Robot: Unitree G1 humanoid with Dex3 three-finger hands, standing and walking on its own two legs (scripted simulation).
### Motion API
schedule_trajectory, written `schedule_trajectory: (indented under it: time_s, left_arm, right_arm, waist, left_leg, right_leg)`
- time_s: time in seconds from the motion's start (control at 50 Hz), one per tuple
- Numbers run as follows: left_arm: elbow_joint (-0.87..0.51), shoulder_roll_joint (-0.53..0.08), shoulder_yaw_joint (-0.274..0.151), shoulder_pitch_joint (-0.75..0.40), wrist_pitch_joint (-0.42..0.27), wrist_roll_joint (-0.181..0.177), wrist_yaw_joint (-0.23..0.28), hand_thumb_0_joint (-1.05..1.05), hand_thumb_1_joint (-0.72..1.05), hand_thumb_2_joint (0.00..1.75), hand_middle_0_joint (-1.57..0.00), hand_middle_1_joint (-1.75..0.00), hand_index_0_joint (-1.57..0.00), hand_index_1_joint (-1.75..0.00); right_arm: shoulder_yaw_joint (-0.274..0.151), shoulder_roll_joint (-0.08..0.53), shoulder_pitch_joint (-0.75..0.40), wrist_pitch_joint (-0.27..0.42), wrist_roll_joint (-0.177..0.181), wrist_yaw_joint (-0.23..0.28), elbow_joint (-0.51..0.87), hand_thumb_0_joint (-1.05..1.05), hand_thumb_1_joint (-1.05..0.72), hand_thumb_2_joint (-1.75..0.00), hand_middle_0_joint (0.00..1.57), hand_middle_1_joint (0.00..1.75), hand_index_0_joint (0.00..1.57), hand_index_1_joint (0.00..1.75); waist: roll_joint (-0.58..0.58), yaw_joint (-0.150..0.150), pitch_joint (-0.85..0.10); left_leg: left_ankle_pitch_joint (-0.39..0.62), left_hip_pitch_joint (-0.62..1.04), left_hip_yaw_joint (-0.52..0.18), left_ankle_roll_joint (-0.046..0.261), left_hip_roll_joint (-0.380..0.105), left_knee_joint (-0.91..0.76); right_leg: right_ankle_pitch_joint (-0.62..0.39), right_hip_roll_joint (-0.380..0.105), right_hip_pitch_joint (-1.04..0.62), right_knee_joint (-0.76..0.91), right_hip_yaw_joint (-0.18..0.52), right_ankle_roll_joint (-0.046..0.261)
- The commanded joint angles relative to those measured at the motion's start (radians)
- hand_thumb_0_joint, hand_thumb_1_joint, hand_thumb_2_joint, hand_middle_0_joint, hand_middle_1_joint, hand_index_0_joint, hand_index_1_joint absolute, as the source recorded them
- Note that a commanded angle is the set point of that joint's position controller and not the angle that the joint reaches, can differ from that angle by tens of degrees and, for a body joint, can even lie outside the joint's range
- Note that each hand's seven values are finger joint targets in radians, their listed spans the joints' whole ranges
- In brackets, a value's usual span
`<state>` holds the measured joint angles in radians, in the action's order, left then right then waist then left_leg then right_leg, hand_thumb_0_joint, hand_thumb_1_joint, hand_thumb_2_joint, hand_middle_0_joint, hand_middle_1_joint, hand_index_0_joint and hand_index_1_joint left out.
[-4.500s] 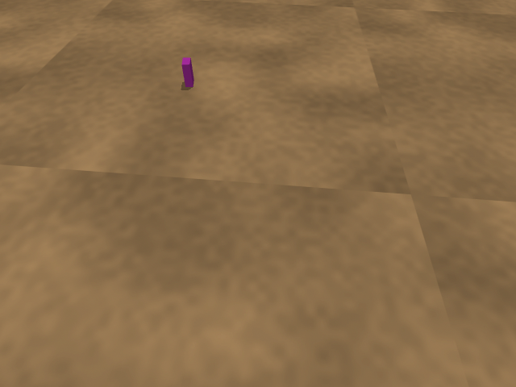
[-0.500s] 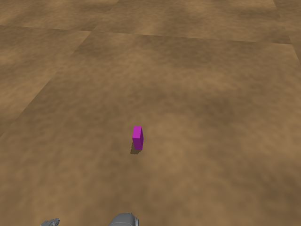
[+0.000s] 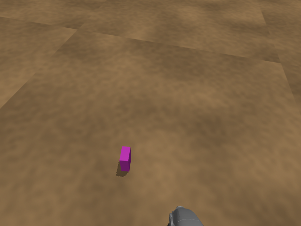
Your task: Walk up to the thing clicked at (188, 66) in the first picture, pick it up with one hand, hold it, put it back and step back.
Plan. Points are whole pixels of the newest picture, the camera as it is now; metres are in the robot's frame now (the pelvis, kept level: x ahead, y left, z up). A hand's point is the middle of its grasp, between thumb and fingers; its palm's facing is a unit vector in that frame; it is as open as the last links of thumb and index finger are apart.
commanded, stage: walk up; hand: left
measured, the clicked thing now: (125, 159) +0.59 +0.13 -0.68
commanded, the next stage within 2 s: stand in 1.96 s
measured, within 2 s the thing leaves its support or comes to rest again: neither
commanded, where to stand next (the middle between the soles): +0.24 -0.03 m, yaw +0 degrees
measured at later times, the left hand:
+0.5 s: hand (57, 219) +0.16 +0.27 -0.16, palm faces -0.01 -0.91 -0.41, open 7.4 cm
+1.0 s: hand (76, 177) +0.28 +0.24 -0.15, palm faces -0.02 -0.93 -0.37, open 7.4 cm
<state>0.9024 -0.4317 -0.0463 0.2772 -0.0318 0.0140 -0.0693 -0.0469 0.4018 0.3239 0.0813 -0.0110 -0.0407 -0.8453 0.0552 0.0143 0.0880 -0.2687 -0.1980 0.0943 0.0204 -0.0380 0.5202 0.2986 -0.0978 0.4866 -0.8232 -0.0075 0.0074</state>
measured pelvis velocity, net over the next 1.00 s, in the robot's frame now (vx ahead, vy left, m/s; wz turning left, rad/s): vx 0.20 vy -0.02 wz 0.01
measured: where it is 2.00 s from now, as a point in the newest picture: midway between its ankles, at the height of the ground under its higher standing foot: (146, 225)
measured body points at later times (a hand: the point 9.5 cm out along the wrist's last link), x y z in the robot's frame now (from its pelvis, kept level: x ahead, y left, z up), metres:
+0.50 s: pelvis +0.15 -0.01 -0.02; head +0.17 -0.01 +0.43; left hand +0.16 +0.32 -0.13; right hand +0.25 -0.33 -0.13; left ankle +0.24 +0.12 -0.74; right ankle +0.14 -0.16 -0.73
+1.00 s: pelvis +0.20 -0.02 -0.01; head +0.22 -0.02 +0.44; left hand +0.29 +0.29 -0.13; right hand +0.28 -0.32 -0.14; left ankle +0.24 +0.12 -0.73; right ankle +0.21 -0.14 -0.73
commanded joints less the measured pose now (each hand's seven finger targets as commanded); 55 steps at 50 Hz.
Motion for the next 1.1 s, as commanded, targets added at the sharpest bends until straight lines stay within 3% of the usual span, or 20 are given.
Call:
schedule_trajectory:
  time_s: [0.0,0.08,0.1,0.12,0.14,0.24,0.4,0.44,0.46,0.48,0.5,0.52,0.58,0.66,0.7,0.74,0.76,0.84,0.88,1.08]
  left_arm:
    - [-0.061,-0.172,-0.063,0.015,-0.035,-0.007,0.002,0.0,0.9,0.9,-0.2,-0.3,-0.2,-0.3]
    - [0.0,-0.222,-0.092,0.175,-0.058,0.003,0.024,0.0,0.9,0.9,-0.2,-0.3,-0.2,-0.3]
    - [-0.003,-0.287,-0.114,0.246,-0.069,0.009,0.038,0.0,0.9,0.9,-0.2,-0.3,-0.2,-0.3]
    - [-0.031,-0.367,-0.119,0.25,-0.079,0.004,0.048,0.0,0.9,0.9,-0.2,-0.3,-0.2,-0.3]
    - [-0.051,-0.365,-0.108,0.184,-0.075,-0.009,0.047,0.0,0.9,0.9,-0.2,-0.3,-0.2,-0.3]
    - [-0.085,-0.259,-0.079,0.063,-0.077,-0.012,0.056,0.0,0.9,0.9,-0.2,-0.3,-0.2,-0.3]
    - [-0.093,-0.231,-0.039,0.026,-0.053,-0.012,0.08,0.0,0.9,0.9,-0.2,-0.3,-0.2,-0.3]
    - [-0.097,-0.189,-0.02,0.005,-0.038,-0.021,0.085,0.0,0.9,0.9,-0.2,-0.3,-0.2,-0.3]
    - [-0.117,-0.156,-0.009,0.044,-0.037,-0.019,0.077,0.0,0.9,0.9,-0.2,-0.3,-0.2,-0.3]
    - [-0.116,-0.106,0.005,0.076,-0.029,-0.022,0.075,0.0,0.9,0.9,-0.2,-0.3,-0.2,-0.3]
    - [-0.082,-0.192,-0.022,0.088,-0.016,-0.017,0.09,0.0,0.9,0.9,-0.2,-0.3,-0.2,-0.3]
    - [-0.067,-0.221,-0.023,0.076,-0.013,-0.01,0.094,0.0,0.9,0.9,-0.2,-0.3,-0.2,-0.3]
    - [-0.018,-0.209,-0.033,0.102,-0.016,-0.01,0.08,0.0,0.9,0.9,-0.2,-0.3,-0.2,-0.3]
    - [0.024,-0.151,-0.038,0.121,-0.021,0.0,0.076,0.0,0.9,0.9,-0.2,-0.3,-0.2,-0.3]
    - [0.036,-0.163,-0.048,0.109,-0.026,0.013,0.087,0.0,0.9,0.9,-0.2,-0.3,-0.2,-0.3]
    - [-0.001,-0.278,-0.06,-0.016,-0.035,0.023,0.09,0.0,0.9,0.9,-0.2,-0.3,-0.2,-0.3]
    - [-0.017,-0.285,-0.056,-0.094,-0.031,0.018,0.084,0.0,0.9,0.9,-0.2,-0.3,-0.2,-0.3]
    - [0.006,-0.171,-0.012,-0.14,-0.029,-0.007,0.08,0.0,0.9,0.9,-0.2,-0.3,-0.2,-0.3]
    - [0.042,-0.165,-0.013,-0.093,-0.022,-0.017,0.078,0.0,0.9,0.9,-0.2,-0.3,-0.2,-0.3]
    - [0.126,-0.156,0.001,-0.229,-0.005,-0.022,0.078,0.0,0.9,0.9,-0.2,-0.3,-0.2,-0.3]
  right_arm:
    - [-0.086,0.302,-0.051,0.015,0.005,0.008,0.083,0.0,-0.9,-0.9,0.2,0.3,0.2,0.3]
    - [-0.057,0.22,-0.043,-0.008,-0.002,0.005,0.091,0.0,-0.9,-0.9,0.2,0.3,0.2,0.3]
    - [-0.036,0.161,-0.018,-0.006,0.001,0.003,0.101,0.0,-0.9,-0.9,0.2,0.3,0.2,0.3]
    - [-0.027,0.152,-0.014,-0.01,0.006,0.008,0.112,0.0,-0.9,-0.9,0.2,0.3,0.2,0.3]
    - [-0.058,0.239,-0.073,-0.021,-0.007,0.022,0.098,0.0,-0.9,-0.9,0.2,0.3,0.2,0.3]
    - [-0.064,0.222,0.037,-0.033,0.005,-0.004,0.005,0.0,-0.9,-0.9,0.2,0.3,0.2,0.3]
    - [-0.048,0.146,-0.076,-0.043,0.004,0.009,0.001,0.0,-0.9,-0.9,0.2,0.3,0.2,0.3]
    - [-0.054,0.179,-0.021,-0.03,0.0,0.025,-0.027,0.0,-0.9,-0.9,0.2,0.3,0.2,0.3]
    - [-0.083,0.256,0.056,-0.022,-0.007,0.026,-0.029,0.0,-0.9,-0.9,0.2,0.3,0.2,0.3]
    - [-0.091,0.319,0.043,-0.017,-0.012,0.027,-0.014,0.0,-0.9,-0.9,0.2,0.3,0.2,0.3]
    - [-0.108,0.379,0.035,-0.022,0.011,0.024,-0.01,0.0,-0.9,-0.9,0.2,0.3,0.2,0.3]
    - [-0.109,0.351,-0.013,-0.028,0.011,0.028,0.002,0.0,-0.9,-0.9,0.2,0.3,0.2,0.3]
    - [-0.081,0.295,-0.104,-0.031,-0.003,0.034,0.021,0.0,-0.9,-0.9,0.2,0.3,0.2,0.3]
    - [-0.053,0.252,-0.17,-0.044,-0.004,0.03,0.027,0.0,-0.9,-0.9,0.2,0.3,0.2,0.3]
    - [-0.025,0.191,-0.198,-0.054,0.008,0.029,0.031,0.0,-0.9,-0.9,0.2,0.3,0.2,0.3]
    - [-0.009,0.133,-0.186,-0.064,0.017,0.035,0.011,0.0,-0.9,-0.9,0.2,0.3,0.2,0.3]
    - [-0.026,0.185,-0.187,-0.065,0.013,0.044,-0.018,0.0,-0.9,-0.9,0.2,0.3,0.2,0.3]
    - [-0.018,0.192,-0.117,-0.03,0.017,0.046,-0.104,0.0,-0.9,-0.9,0.2,0.3,0.2,0.3]
    - [-0.012,0.229,-0.196,-0.021,0.019,0.041,-0.102,0.0,-0.9,-0.9,0.2,0.3,0.2,0.3]
    - [0.015,0.186,-0.261,-0.037,0.019,0.045,-0.206,0.0,-0.9,-0.9,0.2,0.3,0.2,0.3]
  waist:
    - [-0.241,-0.019,-0.013]
    - [-0.008,-0.102,-0.094]
    - [0.201,-0.14,-0.107]
    - [0.258,-0.128,-0.085]
    - [0.116,-0.111,-0.016]
    - [0.115,-0.027,-0.019]
    - [0.075,-0.026,-0.076]
    - [-0.007,0.014,-0.117]
    - [-0.149,0.038,-0.198]
    - [-0.273,0.016,-0.166]
    - [-0.275,0.032,-0.168]
    - [-0.213,0.018,-0.107]
    - [-0.253,-0.019,-0.052]
    - [-0.238,-0.042,-0.1]
    - [-0.167,-0.066,-0.107]
    - [0.113,-0.031,-0.035]
    - [0.088,-0.019,-0.003]
    - [0.029,0.019,-0.121]
    - [-0.023,-0.041,-0.164]
    - [-0.045,-0.022,-0.126]
  left_leg:
    - [-0.176,-0.13,-0.196,0.185,-0.219,-0.241]
    - [-0.16,-0.271,-0.097,0.118,-0.116,0.119]
    - [-0.146,-0.397,-0.008,0.076,-0.021,0.436]
    - [-0.271,-0.565,-0.044,0.024,0.084,0.611]
    - [-0.275,-0.533,-0.165,0.016,-0.003,0.648]
    - [-0.078,-0.357,-0.131,-0.004,-0.056,0.474]
    - [0.115,-0.071,-0.035,-0.009,0.002,0.125]
    - [0.23,0.061,-0.055,0.02,0.007,-0.002]
    - [0.11,0.15,-0.205,0.067,-0.107,-0.053]
    - [0.013,0.177,-0.529,0.145,-0.285,-0.16]
    - [-0.104,0.143,-0.658,0.266,-0.383,-0.206]
    - [-0.155,0.072,-0.614,0.274,-0.361,-0.208]
    - [-0.113,-0.085,-0.385,0.203,-0.244,-0.171]
    - [-0.035,-0.195,-0.258,0.16,-0.185,-0.069]
    - [-0.114,-0.29,-0.216,0.094,-0.149,0.014]
    - [-0.242,-0.306,-0.089,0.006,0.016,0.236]
    - [-0.244,-0.2,-0.116,0.002,-0.008,0.293]
    - [0.189,0.029,-0.176,0.027,-0.059,0.009]
    - [0.232,-0.047,-0.256,0.068,-0.123,-0.003]
    - [0.23,-0.005,-0.19,0.023,-0.082,-0.105]
  right_leg:
    - [-0.101,0.004,-0.123,0.13,-0.022,0.006]
    - [-0.038,0.074,-0.483,0.269,-0.046,0.012]
    - [0.204,-0.07,-0.572,0.445,0.205,0.069]
    - [0.282,-0.321,-0.557,0.62,0.672,0.184]
    - [0.292,-0.373,-0.407,0.615,0.717,0.254]
    - [-0.013,-0.165,-0.272,0.543,0.222,0.199]
    - [-0.488,-0.13,-0.155,0.307,0.036,0.167]
    - [-0.358,-0.077,-0.107,0.151,0.003,0.107]
    - [-0.116,-0.008,-0.065,0.001,-0.043,0.072]
    - [0.25,0.109,0.1,-0.143,-0.039,0.027]
    - [0.338,0.076,0.107,-0.254,0.008,0.034]
    - [0.302,0.044,0.118,-0.275,0.041,0.031]
    - [0.202,0.011,0.007,-0.111,0.027,0.031]
    - [0.063,0.076,-0.228,0.146,-0.041,0.019]
    - [-0.023,0.075,-0.341,0.277,-0.016,0.033]
    - [0.285,-0.221,-0.149,0.545,0.458,0.156]
    - [0.245,-0.256,-0.056,0.524,0.463,0.213]
    - [-0.276,-0.079,-0.128,0.307,0.135,0.076]
    - [-0.187,0.0,-0.264,0.301,0.062,0.032]
    - [-0.189,-0.034,-0.325,0.426,0.068,0.036]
